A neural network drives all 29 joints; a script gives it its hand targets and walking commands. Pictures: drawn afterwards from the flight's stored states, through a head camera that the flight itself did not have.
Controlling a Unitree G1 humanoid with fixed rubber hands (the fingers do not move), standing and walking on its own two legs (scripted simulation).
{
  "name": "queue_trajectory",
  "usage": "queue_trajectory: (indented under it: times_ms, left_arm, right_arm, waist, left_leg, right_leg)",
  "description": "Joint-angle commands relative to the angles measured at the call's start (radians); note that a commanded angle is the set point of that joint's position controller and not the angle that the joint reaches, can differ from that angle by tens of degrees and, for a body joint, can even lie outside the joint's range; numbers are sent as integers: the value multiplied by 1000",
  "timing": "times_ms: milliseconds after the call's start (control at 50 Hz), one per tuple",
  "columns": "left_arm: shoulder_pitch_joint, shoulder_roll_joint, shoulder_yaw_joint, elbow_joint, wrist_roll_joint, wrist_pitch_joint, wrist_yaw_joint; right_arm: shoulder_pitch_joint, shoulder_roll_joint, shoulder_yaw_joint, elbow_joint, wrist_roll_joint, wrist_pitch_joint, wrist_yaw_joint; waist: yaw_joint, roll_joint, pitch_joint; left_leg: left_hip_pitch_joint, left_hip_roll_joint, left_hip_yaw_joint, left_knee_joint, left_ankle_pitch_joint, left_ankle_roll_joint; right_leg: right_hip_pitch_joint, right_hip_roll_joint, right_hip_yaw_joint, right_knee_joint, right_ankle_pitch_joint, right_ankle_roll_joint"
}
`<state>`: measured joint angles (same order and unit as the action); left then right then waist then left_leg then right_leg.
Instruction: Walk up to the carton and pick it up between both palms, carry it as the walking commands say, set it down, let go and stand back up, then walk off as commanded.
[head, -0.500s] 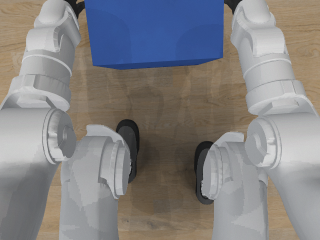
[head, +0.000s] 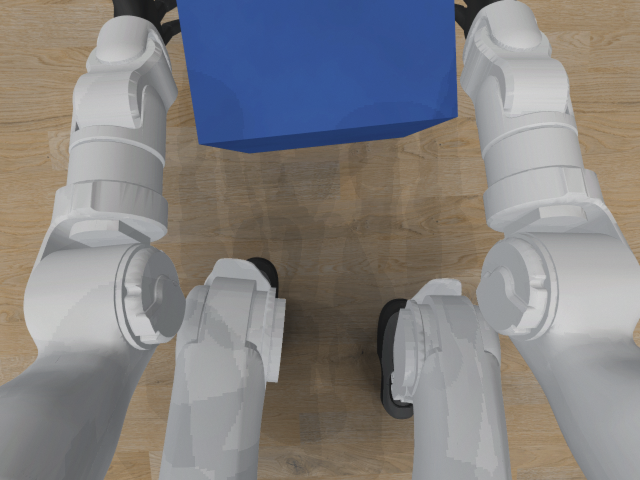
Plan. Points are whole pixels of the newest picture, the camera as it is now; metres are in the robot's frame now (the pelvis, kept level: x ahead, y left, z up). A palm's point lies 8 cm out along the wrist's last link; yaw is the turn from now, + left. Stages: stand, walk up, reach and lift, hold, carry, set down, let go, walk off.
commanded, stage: reach and lift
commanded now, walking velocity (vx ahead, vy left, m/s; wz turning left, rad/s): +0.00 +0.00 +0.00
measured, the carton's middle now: (314, 9) +0.59 +0.08 -0.19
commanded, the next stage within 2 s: none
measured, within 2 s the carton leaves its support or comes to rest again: neither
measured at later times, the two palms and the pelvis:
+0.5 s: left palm (112, 10) +0.51 +0.23 -0.06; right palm out of the picture +0.56 -0.08 -0.06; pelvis +0.00 +0.00 +0.04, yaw +0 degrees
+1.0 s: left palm out of the picture +0.50 +0.22 +0.01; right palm out of the picture +0.54 -0.08 +0.01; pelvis +0.01 +0.00 +0.09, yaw +0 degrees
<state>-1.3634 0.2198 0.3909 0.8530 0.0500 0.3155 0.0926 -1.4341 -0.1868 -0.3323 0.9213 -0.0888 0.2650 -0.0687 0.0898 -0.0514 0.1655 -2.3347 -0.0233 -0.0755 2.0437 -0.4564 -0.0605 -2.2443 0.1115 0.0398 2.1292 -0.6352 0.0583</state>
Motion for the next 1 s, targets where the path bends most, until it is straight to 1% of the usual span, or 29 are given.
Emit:
queue_trajectory:
  times_ms: [0, 40, 100, 180, 240, 280, 320, 460, 560, 680, 800, 980]
  left_arm:
    - [-629, -945, -382, -126, -107, -21, -312]
    - [-609, -966, -385, -133, -100, -14, -315]
    - [-598, -987, -407, -164, -104, -12, -314]
    - [-601, -1000, -448, -219, -119, -13, -307]
    - [-598, -1005, -476, -254, -130, -7, -301]
    - [-586, -1007, -477, -258, -126, 1, -300]
    - [-567, -1010, -460, -242, -112, 11, -303]
    - [-508, -1034, -376, -164, -47, 31, -322]
    - [-518, -1041, -353, -161, -26, 33, -328]
    - [-526, -1060, -356, -180, -17, 47, -329]
    - [-491, -1102, -375, -198, -15, 67, -332]
    - [-424, -1137, -393, -196, -13, 70, -334]
  right_arm:
    - [-501, 948, 318, -35, 78, 12, 254]
    - [-487, 953, 317, -47, 72, 14, 258]
    - [-483, 970, 337, -80, 79, 13, 262]
    - [-489, 997, 393, -131, 106, 13, 261]
    - [-484, 1016, 433, -160, 125, 19, 258]
    - [-472, 1026, 444, -163, 125, 28, 257]
    - [-453, 1032, 433, -148, 111, 37, 257]
    - [-396, 1038, 338, -82, 26, 55, 259]
    - [-403, 1039, 306, -72, 0, 57, 258]
    - [-411, 1057, 309, -81, 2, 69, 262]
    - [-376, 1093, 324, -92, 9, 83, 275]
    - [-320, 1125, 336, -99, 8, 81, 285]
  waist:
    - [39, 23, -1204]
    - [31, 27, -1222]
    - [28, 32, -1279]
    - [33, 31, -1384]
    - [41, 28, -1448]
    - [45, 21, -1458]
    - [47, 12, -1428]
    - [36, -9, -1297]
    - [32, -8, -1290]
    - [36, 4, -1349]
    - [35, 12, -1402]
    - [34, 9, -1380]
  left_leg:
    - [833, -69, 192, -110, 293, 19]
    - [851, -71, 187, -118, 321, 17]
    - [893, -74, 182, -127, 375, 15]
    - [950, -76, 183, -138, 438, 13]
    - [984, -77, 188, -153, 458, 12]
    - [983, -79, 192, -168, 447, 12]
    - [952, -81, 196, -186, 414, 13]
    - [852, -89, 198, -248, 303, 15]
    - [857, -93, 199, -285, 267, 14]
    - [918, -95, 205, -324, 261, 10]
    - [991, -99, 204, -363, 298, 9]
    - [1043, -105, 191, -424, 326, 12]
  right_leg:
    - [356, 54, -142, -240, 211, -53]
    - [347, 56, -143, -247, 232, -52]
    - [355, 57, -143, -253, 273, -47]
    - [398, 58, -142, -261, 328, -36]
    - [437, 60, -143, -274, 352, -29]
    - [455, 62, -144, -288, 349, -25]
    - [456, 64, -142, -307, 329, -23]
    - [435, 70, -133, -377, 252, -27]
    - [453, 73, -131, -414, 228, -29]
    - [494, 77, -136, -450, 225, -28]
    - [528, 81, -141, -484, 255, -24]
    - [559, 85, -136, -543, 278, -21]
